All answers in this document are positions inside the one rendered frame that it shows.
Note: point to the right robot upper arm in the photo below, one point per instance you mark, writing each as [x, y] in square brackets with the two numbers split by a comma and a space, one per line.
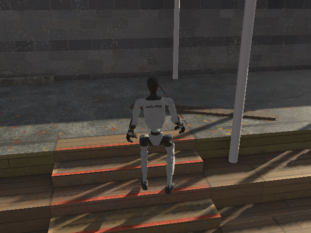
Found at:
[169, 102]

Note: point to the left robot foot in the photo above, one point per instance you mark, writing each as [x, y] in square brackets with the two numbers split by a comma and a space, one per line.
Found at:
[145, 185]

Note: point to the robot right forearm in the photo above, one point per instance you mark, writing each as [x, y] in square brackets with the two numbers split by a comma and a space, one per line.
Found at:
[179, 124]

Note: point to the right robot hand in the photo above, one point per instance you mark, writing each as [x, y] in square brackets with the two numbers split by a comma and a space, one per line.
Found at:
[182, 129]

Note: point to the robot left forearm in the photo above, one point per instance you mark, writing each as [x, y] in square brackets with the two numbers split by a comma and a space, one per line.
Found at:
[131, 128]

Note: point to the robot left shin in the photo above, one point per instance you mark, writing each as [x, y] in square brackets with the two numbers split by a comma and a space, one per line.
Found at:
[144, 167]

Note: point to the left robot upper arm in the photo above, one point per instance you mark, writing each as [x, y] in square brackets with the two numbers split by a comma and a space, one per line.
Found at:
[136, 111]

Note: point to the left robot hand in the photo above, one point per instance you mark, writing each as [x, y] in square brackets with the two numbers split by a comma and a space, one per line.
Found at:
[132, 136]

